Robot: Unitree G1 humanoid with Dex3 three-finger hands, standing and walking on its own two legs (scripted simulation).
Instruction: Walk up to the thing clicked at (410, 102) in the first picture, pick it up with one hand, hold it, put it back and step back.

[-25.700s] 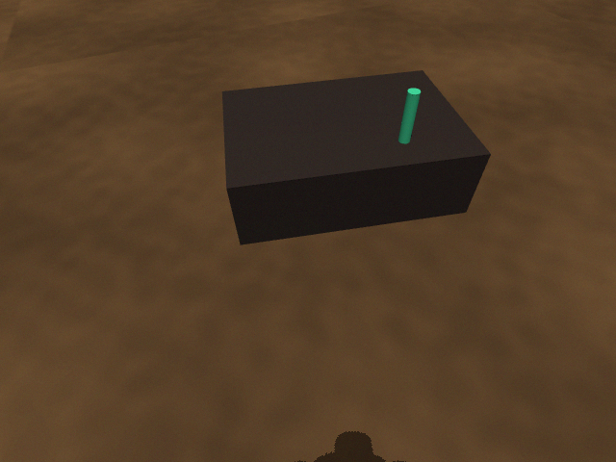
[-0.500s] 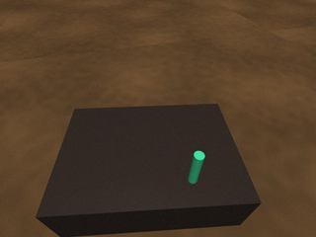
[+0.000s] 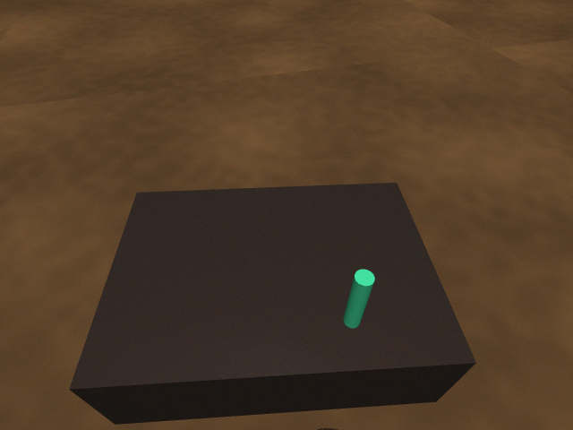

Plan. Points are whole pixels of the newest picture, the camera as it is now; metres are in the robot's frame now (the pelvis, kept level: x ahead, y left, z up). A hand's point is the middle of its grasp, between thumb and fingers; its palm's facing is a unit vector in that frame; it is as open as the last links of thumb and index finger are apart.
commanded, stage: home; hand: right
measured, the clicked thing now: (357, 300) +0.52 -0.17 -0.34
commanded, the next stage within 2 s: stand in 0.40 s
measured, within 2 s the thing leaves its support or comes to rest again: neither
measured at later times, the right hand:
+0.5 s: hand out of the picture +0.09 -0.23 -0.15, palm faces -0.02 +0.93 -0.36, open 17.4 cm
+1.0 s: hand out of the picture +0.10 -0.24 -0.15, palm faces -0.03 +0.93 -0.36, open 8.5 cm
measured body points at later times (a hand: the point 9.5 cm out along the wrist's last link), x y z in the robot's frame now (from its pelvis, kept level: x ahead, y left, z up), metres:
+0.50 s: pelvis +0.02 +0.01 +0.00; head +0.01 +0.03 +0.45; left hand +0.09 +0.30 -0.14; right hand +0.09 -0.28 -0.12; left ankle +0.03 +0.12 -0.74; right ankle +0.02 -0.14 -0.74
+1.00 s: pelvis +0.02 +0.01 +0.00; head +0.02 +0.02 +0.45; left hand +0.08 +0.31 -0.14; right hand +0.10 -0.29 -0.12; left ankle +0.03 +0.12 -0.74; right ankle +0.02 -0.14 -0.74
